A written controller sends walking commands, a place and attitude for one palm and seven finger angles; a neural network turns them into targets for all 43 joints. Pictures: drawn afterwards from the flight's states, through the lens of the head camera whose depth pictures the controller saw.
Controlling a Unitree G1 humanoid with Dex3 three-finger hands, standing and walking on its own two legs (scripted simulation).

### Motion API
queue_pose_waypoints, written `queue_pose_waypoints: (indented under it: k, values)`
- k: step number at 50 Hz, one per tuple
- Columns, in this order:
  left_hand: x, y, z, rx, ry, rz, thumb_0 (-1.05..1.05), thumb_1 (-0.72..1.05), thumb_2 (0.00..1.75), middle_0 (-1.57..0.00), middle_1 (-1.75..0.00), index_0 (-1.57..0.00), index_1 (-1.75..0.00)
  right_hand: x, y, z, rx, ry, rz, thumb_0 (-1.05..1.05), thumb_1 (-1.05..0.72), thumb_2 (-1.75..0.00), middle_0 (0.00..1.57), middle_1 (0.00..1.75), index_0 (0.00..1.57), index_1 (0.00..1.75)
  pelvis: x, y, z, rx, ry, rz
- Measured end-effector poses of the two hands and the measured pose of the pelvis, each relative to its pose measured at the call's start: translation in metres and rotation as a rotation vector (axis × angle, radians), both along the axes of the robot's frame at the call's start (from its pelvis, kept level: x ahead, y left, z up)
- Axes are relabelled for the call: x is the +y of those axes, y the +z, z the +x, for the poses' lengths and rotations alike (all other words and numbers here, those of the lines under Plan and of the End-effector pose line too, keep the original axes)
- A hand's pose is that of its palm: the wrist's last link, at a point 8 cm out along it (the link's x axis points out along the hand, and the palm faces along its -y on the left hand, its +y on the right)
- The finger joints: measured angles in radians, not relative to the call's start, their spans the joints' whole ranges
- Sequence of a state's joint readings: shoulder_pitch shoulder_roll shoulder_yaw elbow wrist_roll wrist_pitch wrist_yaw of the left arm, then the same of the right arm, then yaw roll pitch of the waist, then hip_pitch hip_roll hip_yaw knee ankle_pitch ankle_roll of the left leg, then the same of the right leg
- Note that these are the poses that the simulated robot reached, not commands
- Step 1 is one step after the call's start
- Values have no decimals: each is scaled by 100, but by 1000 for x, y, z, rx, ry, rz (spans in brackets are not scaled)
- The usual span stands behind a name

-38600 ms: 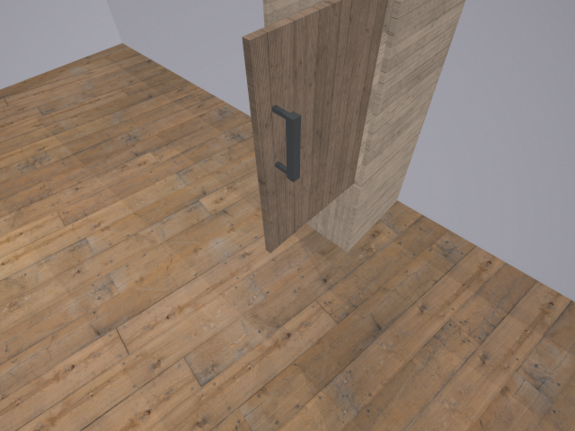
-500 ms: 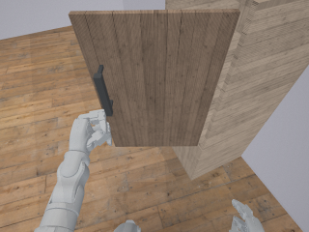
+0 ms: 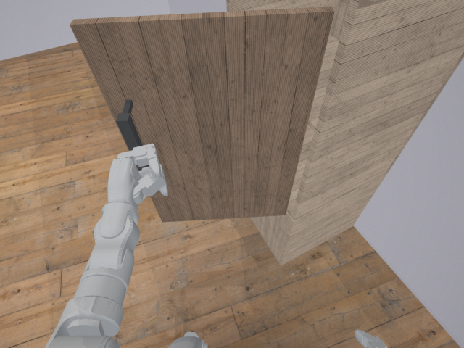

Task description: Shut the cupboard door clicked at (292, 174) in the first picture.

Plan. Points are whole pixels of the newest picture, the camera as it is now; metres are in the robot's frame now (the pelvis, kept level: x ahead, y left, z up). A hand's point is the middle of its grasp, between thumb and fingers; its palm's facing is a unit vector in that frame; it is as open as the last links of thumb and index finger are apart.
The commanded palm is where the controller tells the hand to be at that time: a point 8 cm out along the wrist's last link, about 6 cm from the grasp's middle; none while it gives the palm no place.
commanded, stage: bring the fist close to the handle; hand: left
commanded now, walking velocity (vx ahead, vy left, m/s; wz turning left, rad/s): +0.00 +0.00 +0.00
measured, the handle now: (138, 141) +0.48 +0.20 +0.08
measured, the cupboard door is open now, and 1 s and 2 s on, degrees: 65 56 43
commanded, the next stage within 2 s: push the door shut along its arc in 0.16 s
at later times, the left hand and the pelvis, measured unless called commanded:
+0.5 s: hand (156, 171) +0.40 +0.15 +0.09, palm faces -0.01 -1.00 -0.02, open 3.1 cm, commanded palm +0.38 +0.20 +0.09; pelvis -0.01 +0.01 -0.01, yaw +1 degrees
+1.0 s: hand (165, 145) +0.46 +0.14 +0.09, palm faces -0.13 -0.99 -0.03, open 3.1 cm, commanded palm +0.46 +0.18 +0.09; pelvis -0.02 +0.02 -0.02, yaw +1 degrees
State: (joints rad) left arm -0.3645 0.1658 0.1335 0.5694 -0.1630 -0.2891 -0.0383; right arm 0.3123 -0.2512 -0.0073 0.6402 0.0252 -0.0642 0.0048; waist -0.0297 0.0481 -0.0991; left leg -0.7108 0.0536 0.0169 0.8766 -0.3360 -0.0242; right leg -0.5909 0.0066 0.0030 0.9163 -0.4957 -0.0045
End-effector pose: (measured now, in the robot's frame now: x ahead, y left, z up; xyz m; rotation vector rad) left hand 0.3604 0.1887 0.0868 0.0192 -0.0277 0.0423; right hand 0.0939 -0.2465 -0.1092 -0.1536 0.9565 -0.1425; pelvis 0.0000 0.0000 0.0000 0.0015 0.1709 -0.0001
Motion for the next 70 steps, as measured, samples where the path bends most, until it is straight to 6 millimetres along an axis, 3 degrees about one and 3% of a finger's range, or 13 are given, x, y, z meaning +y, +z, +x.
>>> queue_pose_waypoints:
  k: [6,17,25,47,70]
  values:
    - [5,-3,-8,-6,14,0,2,90,90,-130,-149,-130,-150,-4,1,0,8,-4,-10,1,-90,-89,20,30,20,29,-2,1,-1,-6,2,0]
    - [18,-1,-8,-6,2,-3,2,90,90,-130,-150,-130,-150,0,7,20,-50,21,-21,1,-90,-89,20,30,20,29,1,0,-5,-10,13,-8]
    - [12,0,18,1,-57,-2,2,90,90,-130,-150,-130,-150,6,4,18,-49,29,-34,1,-90,-89,20,30,20,29,6,-5,-9,8,21,-18]
    - [14,1,79,39,-145,14,2,90,90,-131,-150,-130,-150,2,-19,-78,212,-59,-71,1,-90,-89,20,30,20,29,18,-19,-20,88,22,-38]
    - [-19,2,155,59,-273,2,1,89,91,-129,-149,-130,-150,0,-30,-138,342,-172,-78,1,-90,-89,20,30,20,29,16,-39,-20,207,-15,-47]
